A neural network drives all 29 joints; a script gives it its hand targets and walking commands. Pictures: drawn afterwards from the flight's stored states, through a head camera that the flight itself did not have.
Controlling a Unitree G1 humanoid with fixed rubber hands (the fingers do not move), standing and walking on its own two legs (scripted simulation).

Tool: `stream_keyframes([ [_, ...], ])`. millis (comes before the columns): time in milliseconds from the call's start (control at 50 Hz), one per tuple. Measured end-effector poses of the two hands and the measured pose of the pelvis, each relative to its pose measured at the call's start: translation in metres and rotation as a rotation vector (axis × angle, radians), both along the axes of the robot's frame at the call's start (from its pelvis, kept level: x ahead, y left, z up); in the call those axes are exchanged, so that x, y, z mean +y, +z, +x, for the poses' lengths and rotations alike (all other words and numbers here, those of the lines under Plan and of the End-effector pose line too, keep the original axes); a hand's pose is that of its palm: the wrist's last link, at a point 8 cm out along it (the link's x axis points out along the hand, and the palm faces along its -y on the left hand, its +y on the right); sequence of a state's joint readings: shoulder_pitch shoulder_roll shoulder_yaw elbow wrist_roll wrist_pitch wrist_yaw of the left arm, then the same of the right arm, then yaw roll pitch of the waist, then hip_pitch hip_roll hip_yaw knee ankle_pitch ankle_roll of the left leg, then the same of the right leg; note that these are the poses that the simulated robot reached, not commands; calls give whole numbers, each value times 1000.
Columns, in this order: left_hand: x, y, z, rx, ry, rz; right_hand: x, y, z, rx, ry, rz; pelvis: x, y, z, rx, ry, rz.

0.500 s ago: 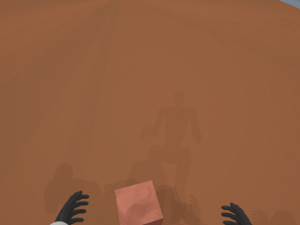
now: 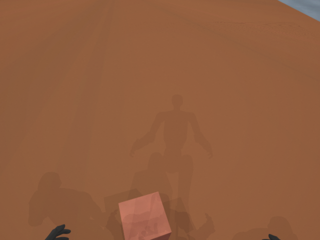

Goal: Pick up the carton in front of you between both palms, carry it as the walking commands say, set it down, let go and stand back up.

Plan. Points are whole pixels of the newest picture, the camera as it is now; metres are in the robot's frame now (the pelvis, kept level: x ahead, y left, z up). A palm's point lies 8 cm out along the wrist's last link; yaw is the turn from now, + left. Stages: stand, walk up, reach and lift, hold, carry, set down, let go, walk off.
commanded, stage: stand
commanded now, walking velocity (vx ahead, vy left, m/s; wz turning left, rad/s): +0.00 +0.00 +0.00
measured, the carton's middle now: (143, 224) +0.36 +0.06 -0.65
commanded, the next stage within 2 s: none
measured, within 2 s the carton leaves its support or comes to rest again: neither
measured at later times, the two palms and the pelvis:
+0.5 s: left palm out of the picture +0.11 +0.30 -0.10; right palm out of the picture +0.10 -0.30 -0.08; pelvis +0.00 +0.00 +0.01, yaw -1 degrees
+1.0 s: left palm out of the picture +0.08 +0.30 -0.10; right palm out of the picture +0.07 -0.31 -0.08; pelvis -0.02 +0.00 +0.01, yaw +0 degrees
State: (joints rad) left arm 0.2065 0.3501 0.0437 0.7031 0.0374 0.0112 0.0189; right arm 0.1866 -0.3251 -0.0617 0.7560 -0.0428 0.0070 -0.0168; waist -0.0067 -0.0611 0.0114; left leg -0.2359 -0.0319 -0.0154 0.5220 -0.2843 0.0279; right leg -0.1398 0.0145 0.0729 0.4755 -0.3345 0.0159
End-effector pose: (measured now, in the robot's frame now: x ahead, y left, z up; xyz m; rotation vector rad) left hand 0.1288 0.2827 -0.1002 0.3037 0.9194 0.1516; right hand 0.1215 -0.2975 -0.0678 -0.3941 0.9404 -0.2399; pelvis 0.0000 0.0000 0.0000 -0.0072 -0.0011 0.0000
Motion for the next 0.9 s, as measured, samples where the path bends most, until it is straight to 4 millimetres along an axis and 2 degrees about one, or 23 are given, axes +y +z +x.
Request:
stream_keyframes([
  [240, 8, -1, 3, 35, -8, 21, 9, -10, -3, 35, -20, 27, 6, 2, 6, -11, -9, 4],
  [660, 14, -3, -34, 124, 12, 42, -7, -14, -32, 107, -50, 23, 2, 7, -8, -32, -12, 4],
  [900, 17, -3, -49, 159, 21, 51, -12, -16, -45, 139, -56, 26, 0, 9, -15, -37, -10, 3],
])
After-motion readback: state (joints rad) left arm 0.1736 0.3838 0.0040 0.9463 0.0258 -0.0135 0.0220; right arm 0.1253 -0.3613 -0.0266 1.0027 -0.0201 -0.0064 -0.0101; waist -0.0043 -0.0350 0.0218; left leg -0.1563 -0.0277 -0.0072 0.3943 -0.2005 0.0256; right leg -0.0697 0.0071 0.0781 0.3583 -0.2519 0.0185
